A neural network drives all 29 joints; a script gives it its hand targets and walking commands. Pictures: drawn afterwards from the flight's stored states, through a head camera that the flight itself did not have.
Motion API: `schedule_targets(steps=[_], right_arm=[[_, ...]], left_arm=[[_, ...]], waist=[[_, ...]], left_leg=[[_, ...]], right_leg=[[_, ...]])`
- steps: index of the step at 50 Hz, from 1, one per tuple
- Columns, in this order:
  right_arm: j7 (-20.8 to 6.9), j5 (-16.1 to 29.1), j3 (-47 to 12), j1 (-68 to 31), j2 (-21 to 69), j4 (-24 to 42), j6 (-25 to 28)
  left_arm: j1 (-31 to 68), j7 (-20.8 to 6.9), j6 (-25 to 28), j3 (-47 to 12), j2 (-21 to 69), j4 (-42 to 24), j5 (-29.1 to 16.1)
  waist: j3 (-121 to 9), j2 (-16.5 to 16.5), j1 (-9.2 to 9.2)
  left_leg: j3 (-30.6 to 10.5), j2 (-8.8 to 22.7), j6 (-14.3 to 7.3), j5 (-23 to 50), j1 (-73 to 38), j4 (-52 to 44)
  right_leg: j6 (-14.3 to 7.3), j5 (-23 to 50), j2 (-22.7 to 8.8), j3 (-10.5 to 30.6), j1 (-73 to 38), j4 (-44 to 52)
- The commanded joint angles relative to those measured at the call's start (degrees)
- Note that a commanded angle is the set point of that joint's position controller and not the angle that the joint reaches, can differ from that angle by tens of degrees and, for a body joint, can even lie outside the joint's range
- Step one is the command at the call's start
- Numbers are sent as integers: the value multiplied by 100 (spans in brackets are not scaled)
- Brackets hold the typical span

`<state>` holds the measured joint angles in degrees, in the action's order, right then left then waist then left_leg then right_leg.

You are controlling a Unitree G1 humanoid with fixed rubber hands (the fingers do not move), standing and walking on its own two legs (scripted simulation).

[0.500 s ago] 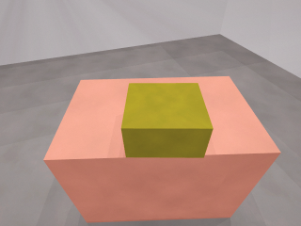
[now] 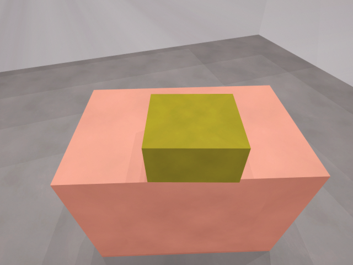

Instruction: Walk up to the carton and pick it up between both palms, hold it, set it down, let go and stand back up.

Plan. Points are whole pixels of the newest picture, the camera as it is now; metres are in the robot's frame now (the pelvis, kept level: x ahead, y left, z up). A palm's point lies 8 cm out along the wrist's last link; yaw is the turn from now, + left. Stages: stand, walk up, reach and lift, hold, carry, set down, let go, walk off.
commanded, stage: stand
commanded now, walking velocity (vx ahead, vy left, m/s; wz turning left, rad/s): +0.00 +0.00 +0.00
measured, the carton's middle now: (192, 135) +0.55 +0.00 -0.02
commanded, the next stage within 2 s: none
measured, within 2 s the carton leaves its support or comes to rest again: neither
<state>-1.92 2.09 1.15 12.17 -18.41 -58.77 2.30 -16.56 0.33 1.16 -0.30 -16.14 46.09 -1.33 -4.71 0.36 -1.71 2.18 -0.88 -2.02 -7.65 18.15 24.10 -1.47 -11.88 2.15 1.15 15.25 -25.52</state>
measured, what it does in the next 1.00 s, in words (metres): stands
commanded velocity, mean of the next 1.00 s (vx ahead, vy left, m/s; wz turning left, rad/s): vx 0.00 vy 0.00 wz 0.00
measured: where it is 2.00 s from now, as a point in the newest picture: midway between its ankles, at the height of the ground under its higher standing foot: outside the picture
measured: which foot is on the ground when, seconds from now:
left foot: down 0.00-1.00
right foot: down 0.00-1.00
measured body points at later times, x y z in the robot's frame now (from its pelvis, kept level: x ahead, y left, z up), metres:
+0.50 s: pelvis +0.00 +0.00 +0.00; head -0.01 +0.00 +0.45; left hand +0.09 +0.27 -0.12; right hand +0.08 -0.29 -0.13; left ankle +0.05 +0.10 -0.74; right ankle +0.02 -0.11 -0.74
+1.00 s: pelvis +0.00 +0.00 +0.00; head -0.01 +0.00 +0.45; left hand +0.10 +0.27 -0.12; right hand +0.08 -0.29 -0.13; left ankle +0.05 +0.10 -0.74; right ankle +0.02 -0.11 -0.74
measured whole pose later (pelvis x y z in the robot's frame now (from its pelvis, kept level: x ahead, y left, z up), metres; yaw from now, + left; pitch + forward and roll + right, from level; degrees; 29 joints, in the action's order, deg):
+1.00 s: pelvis +0.00 +0.00 +0.00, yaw +0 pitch +2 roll +0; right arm -1.9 2.1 1.1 12.2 -18.4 -58.8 2.3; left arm -14.4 0.3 1.2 -0.3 -16.1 46.5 -1.3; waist -4.0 0.4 -1.7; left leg 2.2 -0.9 -2.0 -7.6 18.1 24.1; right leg -1.4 -11.9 2.1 1.1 15.2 -25.5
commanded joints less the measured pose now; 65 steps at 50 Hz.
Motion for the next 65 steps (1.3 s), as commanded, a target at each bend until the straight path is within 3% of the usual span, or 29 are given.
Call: schedule_targets(steps=[1,2,3,7,8,9,10,14,17,18,19,25,26,27,36,38,39,40,43,44,46,47,49,51,57,60,61,63,65], right_arm=[[130,-369,321,-398,-1340,301,98],[142,-403,266,-627,-1240,414,62],[158,-403,296,-451,-1309,323,63],[144,-397,278,-533,-1310,315,110],[149,-389,281,-645,-1343,367,111],[173,-396,267,-440,-1255,289,90],[159,-387,275,-548,-1303,351,101],[141,-394,272,-376,-1370,321,78],[168,-410,289,-405,-1370,308,86],[167,-388,299,-398,-1397,303,95],[154,-368,237,-395,-1262,291,80],[168,-394,303,-430,-1379,354,96],[176,-416,299,-710,-1361,419,93],[161,-389,300,-695,-1263,447,75],[120,-322,265,-593,-1180,385,89],[135,-414,266,-520,-1312,328,77],[133,-371,289,-664,-1268,381,85],[142,-374,226,-609,-1194,399,101],[151,-414,226,-457,-1209,285,72],[151,-442,243,-645,-1278,223,95],[149,-370,307,-594,-1319,372,108],[141,-398,265,-621,-1392,355,112],[177,-315,296,-314,-1241,357,135],[142,-322,230,-565,-1159,363,117],[102,-382,328,-357,-1474,261,66],[123,-363,304,-420,-1348,339,105],[149,-395,294,-433,-1381,328,80],[145,-423,294,-375,-1275,308,64],[144,-374,242,-576,-1194,412,76]], left_arm=[[245,65,255,460,-1628,246,323],[279,79,235,392,-1446,256,283],[347,66,247,395,-1377,217,296],[348,61,250,405,-1510,159,286],[222,46,220,368,-1355,154,272],[347,17,250,378,-1426,187,310],[447,19,249,383,-1479,124,302],[336,53,253,405,-1520,247,292],[235,67,266,309,-1351,270,274],[222,37,268,328,-1470,281,285],[459,41,262,398,-1544,308,338],[358,37,220,369,-1348,319,286],[238,20,207,399,-1437,321,264],[383,30,227,369,-1452,264,335],[756,35,244,381,-1549,203,331],[429,45,275,343,-1429,285,247],[518,46,246,353,-1561,266,281],[528,26,266,363,-1468,258,280],[505,34,258,419,-1612,229,319],[603,29,257,456,-1574,255,346],[469,46,246,453,-1645,295,326],[399,30,259,474,-1598,284,270],[366,38,232,428,-1506,292,278],[561,34,285,400,-1578,275,306],[319,33,238,394,-1641,343,336],[291,22,245,379,-1411,283,276],[374,40,246,382,-1499,338,301],[609,25,261,358,-1475,313,312],[519,29,220,431,-1597,352,300]], waist=[[306,260,226],[390,323,131],[209,165,222],[287,463,123],[297,221,144],[195,462,182],[233,142,207],[126,406,249],[400,139,177],[496,381,102],[371,246,287],[389,181,250],[369,261,123],[370,412,247],[305,135,286],[443,387,130],[220,215,246],[283,487,142],[157,-117,178],[257,204,83],[146,376,223],[36,136,140],[149,140,173],[155,350,179],[473,352,190],[385,102,211],[286,546,216],[360,124,256],[258,59,276]], left_leg=[[-983,713,-141,-488,-560,-495],[-992,710,-144,-397,-557,-552],[-934,732,-141,-394,-778,-429],[-907,750,-149,-95,-751,-500],[-996,801,-137,-217,-713,-429],[-983,772,-162,-370,-728,-480],[-832,762,-110,-318,-845,-420],[-982,779,-161,-463,-745,-538],[-1050,754,-163,-469,-593,-537],[-931,764,-172,-446,-669,-532],[-967,786,-154,-396,-727,-415],[-1009,738,-116,-767,-595,-498],[-1018,766,-146,-769,-547,-510],[-1069,775,-160,-656,-580,-440],[-864,761,-53,-278,-773,-437],[-966,743,-135,-354,-633,-524],[-1016,825,-155,-470,-725,-521],[-991,792,-136,-401,-668,-536],[-939,741,-155,-479,-784,-590],[-888,724,-127,-344,-665,-563],[-914,743,-106,-216,-746,-485],[-890,783,-70,-95,-916,-423],[-891,785,-103,-70,-718,-384],[-1023,768,-99,-345,-584,-534],[-1016,737,-189,-698,-711,-483],[-1002,771,-99,-825,-587,-501],[-1052,804,-158,-638,-707,-570],[-906,756,-149,-452,-746,-486],[-1086,811,-133,-657,-513,-602]], right_leg=[[-156,-116,-963,727,-395,774],[-136,-135,-922,665,-446,733],[-94,-119,-916,626,-312,810],[-128,22,-925,680,-396,689],[-155,22,-935,634,-349,752],[-196,-126,-914,617,-448,722],[-104,-221,-912,703,-205,815],[-107,-281,-949,607,-412,796],[-147,-234,-916,684,-307,809],[-102,-322,-916,669,-199,769],[-91,-300,-899,643,-170,862],[-122,-648,-901,668,-181,852],[-103,-554,-891,599,-265,852],[-117,-535,-844,584,-200,829],[-48,-244,-915,653,-98,833],[-77,-298,-875,643,-287,818],[-126,-354,-885,641,-288,857],[-111,-387,-914,597,-342,808],[-146,-237,-927,684,-344,719],[-101,-126,-882,635,-321,740],[-132,9,-879,626,-368,732],[-29,30,-881,605,-397,761],[-165,165,-1005,755,-546,772],[-98,-234,-928,610,-439,800],[-152,-723,-917,691,-182,954],[-90,-482,-810,584,-182,800],[-112,-447,-924,652,-254,831],[-146,-530,-958,701,-221,891],[-148,-292,-881,542,-363,706]])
